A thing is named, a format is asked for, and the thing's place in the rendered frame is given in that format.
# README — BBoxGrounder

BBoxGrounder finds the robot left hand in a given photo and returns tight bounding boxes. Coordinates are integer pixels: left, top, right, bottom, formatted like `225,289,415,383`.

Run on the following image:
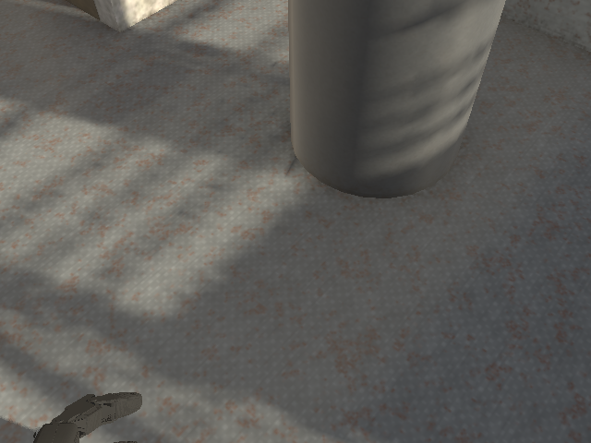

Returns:
33,392,142,443

